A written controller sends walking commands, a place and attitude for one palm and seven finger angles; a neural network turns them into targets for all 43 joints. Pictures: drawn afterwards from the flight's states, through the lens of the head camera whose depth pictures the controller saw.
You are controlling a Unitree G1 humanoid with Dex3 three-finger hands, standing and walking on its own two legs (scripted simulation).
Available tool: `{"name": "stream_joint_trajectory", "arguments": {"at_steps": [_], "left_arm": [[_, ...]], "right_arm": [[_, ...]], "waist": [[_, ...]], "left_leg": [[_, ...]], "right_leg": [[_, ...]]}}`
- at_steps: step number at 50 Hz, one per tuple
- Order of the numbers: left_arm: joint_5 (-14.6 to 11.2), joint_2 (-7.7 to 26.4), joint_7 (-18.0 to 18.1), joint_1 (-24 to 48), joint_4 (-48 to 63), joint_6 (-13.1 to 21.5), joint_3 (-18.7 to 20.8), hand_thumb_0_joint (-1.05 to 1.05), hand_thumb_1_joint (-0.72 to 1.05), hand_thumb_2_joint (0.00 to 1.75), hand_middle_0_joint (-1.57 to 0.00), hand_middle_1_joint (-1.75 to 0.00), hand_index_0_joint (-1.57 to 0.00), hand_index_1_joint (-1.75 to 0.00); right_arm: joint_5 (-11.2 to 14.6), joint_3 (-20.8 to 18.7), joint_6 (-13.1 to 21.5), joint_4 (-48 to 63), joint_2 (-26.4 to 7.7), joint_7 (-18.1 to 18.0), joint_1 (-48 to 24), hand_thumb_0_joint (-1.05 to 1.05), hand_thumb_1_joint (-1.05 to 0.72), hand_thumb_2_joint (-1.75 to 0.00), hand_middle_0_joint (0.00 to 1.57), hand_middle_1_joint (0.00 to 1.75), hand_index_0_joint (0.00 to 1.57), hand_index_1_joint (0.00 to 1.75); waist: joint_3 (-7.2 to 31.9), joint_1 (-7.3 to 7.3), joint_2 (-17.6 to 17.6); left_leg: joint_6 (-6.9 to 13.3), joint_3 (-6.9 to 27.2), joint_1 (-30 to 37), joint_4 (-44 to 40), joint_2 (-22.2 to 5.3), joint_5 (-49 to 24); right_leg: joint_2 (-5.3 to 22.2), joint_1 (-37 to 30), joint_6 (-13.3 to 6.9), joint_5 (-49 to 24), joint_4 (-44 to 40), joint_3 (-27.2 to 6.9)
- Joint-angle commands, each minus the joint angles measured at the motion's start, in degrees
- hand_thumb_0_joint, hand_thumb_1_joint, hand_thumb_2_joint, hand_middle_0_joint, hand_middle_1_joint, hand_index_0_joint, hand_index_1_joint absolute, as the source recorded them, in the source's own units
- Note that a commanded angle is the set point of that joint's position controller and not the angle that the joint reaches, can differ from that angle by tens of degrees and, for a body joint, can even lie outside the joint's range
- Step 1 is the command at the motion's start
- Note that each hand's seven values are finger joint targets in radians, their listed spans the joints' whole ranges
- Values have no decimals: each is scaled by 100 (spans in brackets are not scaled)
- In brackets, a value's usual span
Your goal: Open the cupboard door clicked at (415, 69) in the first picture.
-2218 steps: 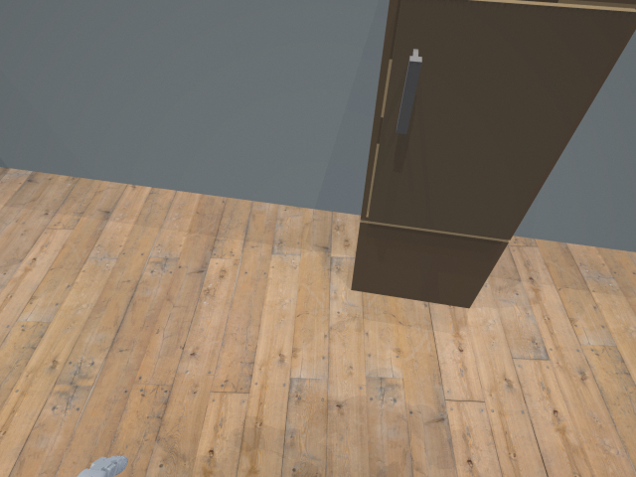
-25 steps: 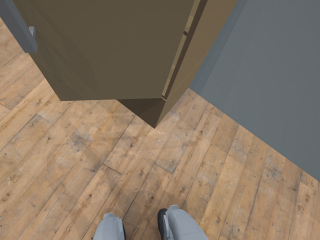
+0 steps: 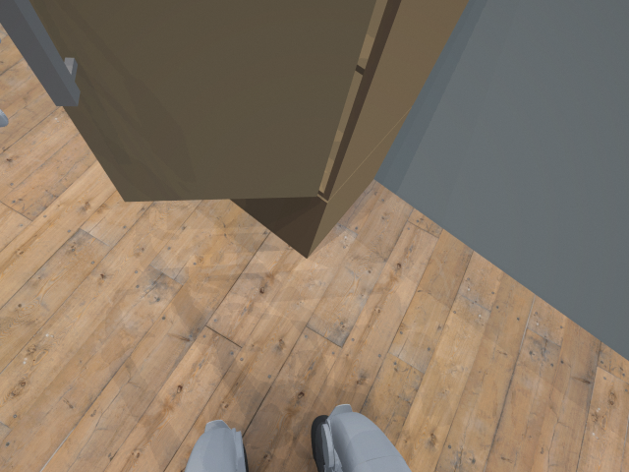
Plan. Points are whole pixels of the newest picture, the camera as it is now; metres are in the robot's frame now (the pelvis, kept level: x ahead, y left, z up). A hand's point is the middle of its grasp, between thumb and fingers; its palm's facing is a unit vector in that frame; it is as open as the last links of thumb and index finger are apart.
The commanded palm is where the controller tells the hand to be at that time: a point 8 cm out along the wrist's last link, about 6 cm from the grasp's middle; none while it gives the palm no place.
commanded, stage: move the hooked fingers beside the handle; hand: left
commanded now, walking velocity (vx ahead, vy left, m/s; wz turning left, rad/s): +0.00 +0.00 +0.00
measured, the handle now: (36, 26) +0.59 +0.23 +0.12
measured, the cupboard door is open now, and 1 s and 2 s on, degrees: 44 44 45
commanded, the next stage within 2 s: slide the fingers in behind the handle in 0.24 s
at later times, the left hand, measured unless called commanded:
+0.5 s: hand out of the picture +0.55 +0.28 +0.12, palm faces -0.02 -1.00 -0.01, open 14.0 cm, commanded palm +0.55 +0.32 +0.12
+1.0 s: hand out of the picture +0.54 +0.27 +0.12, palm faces +0.02 -1.00 -0.01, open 14.5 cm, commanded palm +0.53 +0.28 +0.12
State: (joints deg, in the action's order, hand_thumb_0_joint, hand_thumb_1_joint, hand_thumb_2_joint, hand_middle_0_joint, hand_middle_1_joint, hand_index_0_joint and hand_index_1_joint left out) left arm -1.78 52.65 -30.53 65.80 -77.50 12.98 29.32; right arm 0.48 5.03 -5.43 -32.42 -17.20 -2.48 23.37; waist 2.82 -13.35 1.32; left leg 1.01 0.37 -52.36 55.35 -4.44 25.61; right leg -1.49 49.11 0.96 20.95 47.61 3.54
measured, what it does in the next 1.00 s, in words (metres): stands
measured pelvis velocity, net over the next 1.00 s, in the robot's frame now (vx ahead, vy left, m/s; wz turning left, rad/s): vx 0.02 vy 0.00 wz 0.01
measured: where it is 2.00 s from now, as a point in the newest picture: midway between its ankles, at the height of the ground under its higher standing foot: outside the picture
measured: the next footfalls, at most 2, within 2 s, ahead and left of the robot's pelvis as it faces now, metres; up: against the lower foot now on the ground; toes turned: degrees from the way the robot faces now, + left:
none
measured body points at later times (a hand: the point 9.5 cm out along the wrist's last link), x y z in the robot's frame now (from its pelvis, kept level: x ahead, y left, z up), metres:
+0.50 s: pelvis +0.00 +0.01 +0.00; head +0.18 +0.04 +0.41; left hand +0.55 +0.34 +0.13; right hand -0.06 -0.25 -0.09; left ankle -0.01 +0.10 -0.68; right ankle +0.01 -0.14 -0.68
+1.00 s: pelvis +0.02 +0.00 +0.01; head +0.16 +0.04 +0.43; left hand +0.54 +0.33 +0.13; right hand -0.01 -0.26 -0.09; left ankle -0.01 +0.10 -0.68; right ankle +0.01 -0.14 -0.68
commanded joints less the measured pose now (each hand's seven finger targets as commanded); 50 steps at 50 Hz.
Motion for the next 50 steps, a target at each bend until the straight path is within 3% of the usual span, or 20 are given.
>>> {"name": "stream_joint_trajectory", "arguments": {"at_steps": [1,6,9,14,16,19,21,22,23,24,27,30,32,33,36,38,41,42,48,50], "left_arm": [[-177,1903,-132,2540,1011,306,102,0,-50,30,-30,-120,-30,-120],[-113,1862,-160,2748,1040,262,-45,0,-50,30,-30,-120,-30,-120],[-124,2051,-136,2818,1313,314,162,0,-50,30,-30,-120,-30,-120],[-69,2166,-100,2495,1041,178,274,0,-50,30,-30,-120,-30,-120],[21,2275,-56,2514,1135,171,277,0,-50,30,-30,-120,-30,-120],[-49,2203,-33,2564,1417,251,342,0,-50,30,-30,-120,-30,-120],[-87,2101,-56,2444,1284,215,315,0,-50,30,-30,-120,-30,-120],[-132,1870,-68,2570,1426,245,174,0,-50,30,-30,-120,-30,-120],[-150,1779,-73,2501,1391,220,157,0,-50,30,-30,-120,-30,-120],[-144,1899,-56,2366,1394,206,274,0,-50,30,-30,-120,-30,-120],[-205,1497,-17,2404,1547,187,64,0,-50,30,-30,-120,-30,-120],[-205,1475,78,2313,1576,180,118,0,-50,30,-30,-120,-30,-120],[-258,1291,144,2381,1835,247,78,0,-50,30,-30,-120,-30,-120],[-252,1233,171,2302,1839,249,56,0,-50,30,-30,-120,-30,-120],[-302,836,240,2346,1738,228,-192,0,-50,30,-30,-120,-30,-120],[-325,943,263,2391,1925,297,-80,0,-50,30,-30,-120,-30,-120],[-349,475,292,2340,1914,318,-368,0,-50,30,-30,-120,-30,-120],[-406,445,307,2310,1953,356,-334,0,-50,30,-30,-120,-30,-120],[-487,178,345,2327,2191,463,-444,0,-50,30,-30,-120,-30,-120],[-520,-49,347,2210,2088,460,-602,0,-50,30,-30,-120,-30,-120]], "right_arm": [[-4,-358,40,44,-1168,-147,1358,0,-90,-90,20,30,20,30],[-29,-335,63,-20,-1174,-166,1452,0,-90,-90,20,30,20,30],[-67,-369,54,-57,-1187,-155,1559,0,-90,-90,20,30,20,30],[-58,-341,13,-15,-1181,-101,1566,0,-90,-90,20,30,20,30],[-59,-340,-5,9,-1176,-103,1577,0,-90,-90,20,30,20,30],[-88,-395,-9,-22,-1187,-84,1660,0,-90,-90,20,30,20,30],[-86,-398,-17,-41,-1183,-67,1669,0,-90,-90,20,30,20,30],[-95,-404,-7,-39,-1168,-62,1676,0,-90,-90,20,30,20,30],[-97,-421,-7,-70,-1177,-39,1677,0,-90,-90,20,30,20,30],[-108,-436,-22,-80,-1194,-40,1719,0,-90,-90,20,30,20,30],[-114,-460,-10,-60,-1155,-14,1718,0,-90,-90,20,30,20,30],[-134,-482,-25,-69,-1154,15,1724,0,-90,-90,20,30,20,30],[-152,-506,-7,-59,-1130,46,1723,0,-90,-90,20,30,20,30],[-152,-526,-16,-76,-1135,66,1714,0,-90,-90,20,30,20,30],[-145,-529,-4,-106,-1112,78,1658,0,-90,-90,20,30,20,30],[-153,-550,1,-123,-1128,74,1655,0,-90,-90,20,30,20,30],[-155,-564,14,-151,-1074,98,1584,0,-90,-90,20,30,20,30],[-160,-567,23,-156,-1083,90,1624,0,-90,-90,20,30,20,30],[-167,-609,56,-238,-1057,113,1517,0,-90,-90,20,30,20,30],[-153,-608,64,-263,-1036,119,1458,0,-90,-90,20,30,20,30]], "waist": [[2775,-133,1055],[2875,-200,1426],[3337,-112,1701],[3001,-87,1405],[2950,-47,1518],[3271,-63,1624],[3123,-81,1495],[3107,-109,1751],[3149,-99,1750],[3148,-64,1631],[3086,-98,1666],[3105,-55,1581],[3184,-27,1819],[3289,-22,1737],[2954,-118,1539],[3200,-60,1690],[3019,-103,1641],[3066,-99,1509],[3288,-52,1663],[3070,-80,1462]], "left_leg": [[146,185,1985,-361,190,-2453],[119,248,2155,-311,149,-2540],[75,297,2515,-254,134,-2950],[113,256,2178,-284,152,-2775],[108,257,2130,-313,156,-2701],[70,317,2575,-309,118,-3084],[67,318,2500,-319,113,-3090],[39,355,2722,-346,110,-3266],[13,383,2876,-340,86,-3371],[4,405,2896,-343,75,-3482],[0,413,3006,-386,81,-3592],[-21,414,3020,-392,75,-3639],[-60,441,3270,-404,69,-3903],[-85,451,3363,-395,53,-3989],[-42,405,3173,-448,76,-3649],[-67,420,3373,-440,73,-3889],[-64,405,3372,-461,85,-3808],[-57,451,3442,-464,79,-3963],[-85,439,3670,-475,92,-4108],[-49,407,3517,-497,109,-3946]], "right_leg": [[-251,-986,-119,-1810,-349,-120],[-248,-655,-134,-1673,-300,-76],[-265,-657,-160,-1865,-236,-53],[-300,-710,-142,-1829,-289,-32],[-291,-724,-142,-1752,-291,-28],[-316,-625,-157,-1882,-268,17],[-324,-619,-155,-1911,-277,31],[-327,-444,-180,-1891,-276,53],[-335,-351,-172,-1868,-300,74],[-332,-377,-169,-1895,-301,86],[-339,-306,-181,-1893,-323,107],[-334,-379,-174,-1938,-339,100],[-339,-341,-203,-1983,-336,116],[-340,-329,-184,-1987,-348,120],[-338,-350,-170,-1945,-411,102],[-330,-433,-187,-2061,-398,83],[-326,-391,-183,-2022,-434,96],[-341,-437,-205,-2085,-424,111],[-325,-545,-210,-2219,-437,85],[-323,-582,-206,-2227,-470,79]]}}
